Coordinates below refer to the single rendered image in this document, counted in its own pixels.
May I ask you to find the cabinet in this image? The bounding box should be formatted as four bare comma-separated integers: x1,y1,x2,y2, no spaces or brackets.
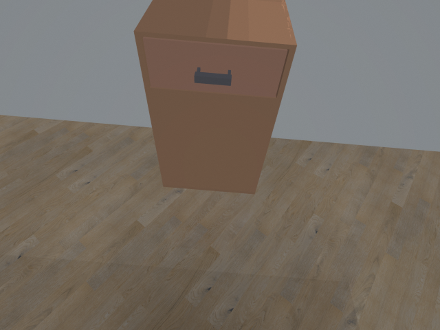
134,0,297,194

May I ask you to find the handle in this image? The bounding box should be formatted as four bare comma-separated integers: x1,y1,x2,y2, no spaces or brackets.
195,67,232,86

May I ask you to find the drawer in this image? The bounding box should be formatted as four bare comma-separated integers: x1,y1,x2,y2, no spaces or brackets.
143,37,287,97

